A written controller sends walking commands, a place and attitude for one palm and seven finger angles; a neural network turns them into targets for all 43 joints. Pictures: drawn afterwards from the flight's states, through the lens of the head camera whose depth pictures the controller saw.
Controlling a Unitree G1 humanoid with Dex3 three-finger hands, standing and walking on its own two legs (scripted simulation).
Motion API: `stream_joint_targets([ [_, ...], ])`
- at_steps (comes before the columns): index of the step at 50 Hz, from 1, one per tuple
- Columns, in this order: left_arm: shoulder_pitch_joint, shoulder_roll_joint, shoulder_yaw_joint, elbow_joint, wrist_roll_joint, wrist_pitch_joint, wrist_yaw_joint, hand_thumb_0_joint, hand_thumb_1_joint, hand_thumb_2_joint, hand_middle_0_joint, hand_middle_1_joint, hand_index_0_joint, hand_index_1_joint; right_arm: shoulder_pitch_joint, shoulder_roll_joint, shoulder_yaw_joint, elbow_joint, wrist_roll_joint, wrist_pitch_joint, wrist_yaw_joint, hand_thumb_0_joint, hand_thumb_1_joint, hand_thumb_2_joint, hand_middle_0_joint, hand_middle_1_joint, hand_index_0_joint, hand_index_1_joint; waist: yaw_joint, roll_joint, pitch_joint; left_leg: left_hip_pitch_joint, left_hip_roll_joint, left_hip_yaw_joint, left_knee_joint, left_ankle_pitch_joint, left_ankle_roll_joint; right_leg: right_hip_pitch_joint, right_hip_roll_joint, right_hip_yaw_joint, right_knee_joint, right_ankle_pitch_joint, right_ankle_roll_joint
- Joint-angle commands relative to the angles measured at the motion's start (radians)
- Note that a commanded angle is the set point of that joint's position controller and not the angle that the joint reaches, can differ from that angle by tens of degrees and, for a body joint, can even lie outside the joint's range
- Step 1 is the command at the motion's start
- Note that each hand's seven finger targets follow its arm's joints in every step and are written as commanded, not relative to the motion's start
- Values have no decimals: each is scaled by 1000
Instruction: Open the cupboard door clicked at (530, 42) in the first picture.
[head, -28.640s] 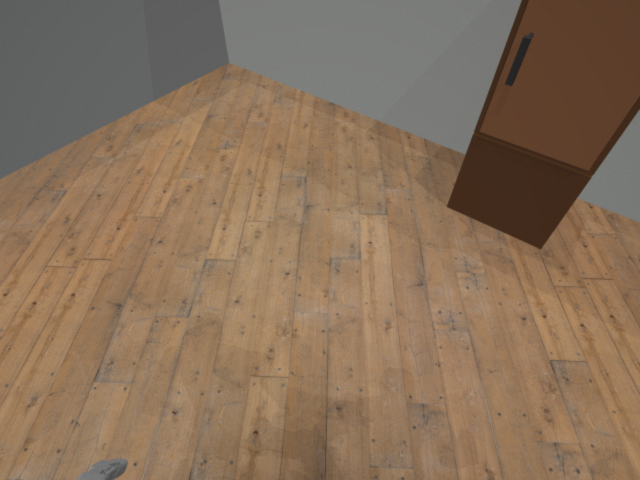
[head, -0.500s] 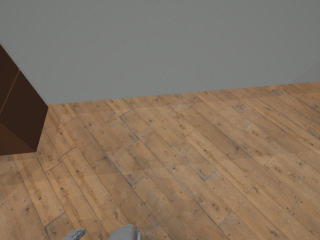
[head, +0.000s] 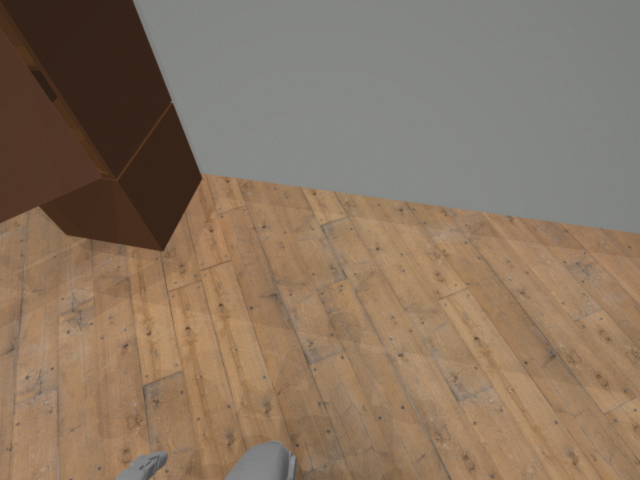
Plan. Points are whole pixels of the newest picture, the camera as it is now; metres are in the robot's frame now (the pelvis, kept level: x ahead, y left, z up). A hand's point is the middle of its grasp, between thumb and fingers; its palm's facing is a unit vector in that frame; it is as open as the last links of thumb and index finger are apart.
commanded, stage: turn to face it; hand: left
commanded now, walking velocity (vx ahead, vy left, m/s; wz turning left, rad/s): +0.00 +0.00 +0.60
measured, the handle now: out of the picture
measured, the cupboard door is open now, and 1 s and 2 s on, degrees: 48 48 48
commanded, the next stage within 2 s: take the last steps up to it in 1.02 s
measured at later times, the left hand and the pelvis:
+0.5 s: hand out of the picture +0.06 +0.23 -0.15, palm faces +0.29 -0.91 -0.28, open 7.4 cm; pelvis +0.01 -0.01 +0.00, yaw +17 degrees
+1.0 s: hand out of the picture -0.04 +0.20 -0.17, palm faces +0.54 -0.81 -0.23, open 7.4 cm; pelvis +0.02 -0.01 +0.00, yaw +32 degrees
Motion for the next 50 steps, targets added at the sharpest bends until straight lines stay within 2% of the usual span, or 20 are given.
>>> stream_joint_targets([
  [1, 45, 178, 46, -49, 1, -28, 11, 0, 900, 900, -200, -300, -200, -300, -92, -36, 0, -113, 6, -40, 8, 0, -900, -900, 200, 300, 200, 300, 46, -239, -138, -19, 32, 78, -114, -3, -23, 197, -256, 91, -177, 618, -123],
  [4, 101, 214, 57, -20, 3, -28, 9, 0, 900, 900, -200, -300, -200, -300, -112, -22, 12, -115, 9, -50, 10, 0, -900, -900, 200, 300, 200, 300, 70, -231, -158, 54, 6, 127, -305, 17, -11, 254, -271, 71, -115, 726, -113],
  [7, 67, 220, 63, -22, -11, -23, 2, 0, 900, 900, -200, -300, -200, -300, -15, -60, 5, -91, 4, -57, 5, 0, -900, -900, 200, 300, 200, 300, 10, -197, -190, 267, -1, 131, -541, 228, 15, 148, -252, -4, 13, 633, -39],
  [8, 49, 200, 59, -36, -14, -20, -3, 0, 900, 900, -200, -300, -200, -300, 45, -118, -11, -82, 0, -64, 4, 0, -900, -900, 200, 300, 200, 300, -26, -59, -231, 434, 92, 16, -607, 424, 58, 3, -215, -50, 163, 463, 16],
  [9, 30, 126, 42, -81, -21, -13, -10, 0, 900, 900, -200, -300, -200, -300, 126, -237, -42, -76, -11, -70, -4, 0, -900, -900, 200, 300, 200, 300, -70, 254, -252, 577, 379, -369, -635, 809, 224, -285, -67, -85, 401, -187, 97],
  [10, -44, 133, 33, -114, -11, -2, -3, 0, 900, 900, -200, -300, -200, -300, 186, -279, -47, -54, -10, -60, -13, 0, -900, -900, 200, 300, 200, 300, -94, 198, -233, 512, 456, -427, -655, 793, 315, -334, -41, 31, 527, -367, 82],
  [16, -30, 111, 41, -42, -9, 14, -14, 0, 900, 900, -200, -300, -200, -300, 21, -178, -17, -87, -11, -76, -40, 0, -900, -900, 200, 300, 200, 300, 1, 121, -175, 328, 241, -244, -694, 521, 203, -250, -16, 94, 460, -119, 74],
  [24, 49, 116, 43, -37, -14, -4, -8, 0, 900, 900, -200, -300, -200, -300, -25, -177, -35, -92, -7, -57, -29, 0, -900, -900, 200, 300, 200, 300, 40, 128, -183, 156, 161, -290, -615, 412, 151, 92, 66, 47, -46, 19, 53],
  [25, 88, 155, 53, -32, -11, -12, -1, 0, 900, 900, -200, -300, -200, -300, -34, -146, -31, -102, 1, -55, -26, 0, -900, -900, 200, 300, 200, 300, 63, 38, -192, 62, 109, -263, -539, 303, 109, 207, 0, 113, -192, 40, 33],
  [26, 108, 232, 71, -32, 4, -19, 7, 0, 900, 900, -200, -300, -200, -300, -28, -86, -24, -121, 8, -54, -20, 0, -900, -900, 200, 300, 200, 300, 74, -212, -183, -105, -17, -113, -346, 71, 35, 281, -236, 364, -313, -16, -55],
  [27, 82, 271, 68, -45, 7, -17, 7, 0, 900, 900, -200, -300, -200, -300, -43, -82, -21, -140, 2, -56, -13, 0, -900, -900, 200, 300, 200, 300, 76, -302, -150, -102, -53, -16, -86, -130, 10, 165, -416, 467, -357, 58, -163],
  [28, 53, 235, 65, -55, 4, -20, 14, 0, 900, 900, -200, -300, -200, -300, -35, -94, -26, -138, -2, -50, -12, 0, -900, -900, 200, 300, 200, 300, 54, -234, -150, -70, -10, -34, 53, -108, 16, 97, -404, 412, -322, 122, -194],
  [31, -13, 167, 41, -60, -1, -21, 11, 0, 900, 900, -200, -300, -200, -300, -42, -64, -13, -104, 0, -38, 0, 0, -900, -900, 200, 300, 200, 300, 20, -297, -101, -56, 33, 18, 59, -31, -8, 107, -260, 154, -224, 459, -140],
  [35, 72, 209, 53, -23, 5, -26, 9, 0, 900, 900, -200, -300, -200, -300, -87, -16, 10, -101, 7, -49, 7, 0, -900, -900, 200, 300, 200, 300, 60, -222, -128, 59, 5, 111, -257, 9, -9, 187, -258, 92, -138, 649, -112],
  [38, 66, 210, 53, -4, -4, -21, 2, 0, 900, 900, -200, -300, -200, -300, -12, -39, 10, -76, 5, -57, 3, 0, -900, -900, 200, 300, 200, 300, 21, -214, -149, 244, -9, 114, -506, 192, 12, 113, -227, 38, -33, 549, -41],
  [39, 50, 197, 52, -17, -13, -16, -1, 0, 900, 900, -200, -300, -200, -300, 40, -86, 1, -63, 1, -64, -1, 0, -900, -900, 200, 300, 200, 300, -14, -120, -180, 381, 46, 58, -594, 350, 38, 12, -209, 6, 64, 446, 1],
  [40, 63, 135, 43, -45, -20, -8, -6, 0, 900, 900, -200, -300, -200, -300, 99, -187, -22, -63, -11, -74, -8, 0, -900, -900, 200, 300, 200, 300, -37, 162, -227, 521, 292, -267, -622, 641, 156, -207, -86, -62, 262, 40, 75],
  [41, 1, 104, 21, -73, -16, -2, -4, 0, 900, 900, -200, -300, -200, -300, 156, -247, -32, -50, -13, -67, -18, 0, -900, -900, 200, 300, 200, 300, -71, 250, -220, 475, 433, -395, -676, 784, 282, -267, -33, 1, 419, -357, 79],
  [44, -43, 109, 29, -32, -11, 11, -4, 0, 900, 900, -200, -300, -200, -300, 71, -184, -13, -57, -15, -75, -45, 0, -900, -900, 200, 300, 200, 300, -33, 172, -166, 325, 333, -311, -697, 559, 257, -270, -39, 102, 532, -223, 60],
  [50, 8, 68, 22, 20, -12, 12, -17, 0, 900, 900, -200, -300, -200, -300, 22, -149, 0, -45, -16, -73, -47, 0, -900, -900, 200, 300, 200, 300, 0, 137, -167, 280, 242, -205, -698, 502, 207, -91, 28, 39, 249, -153, 45],
])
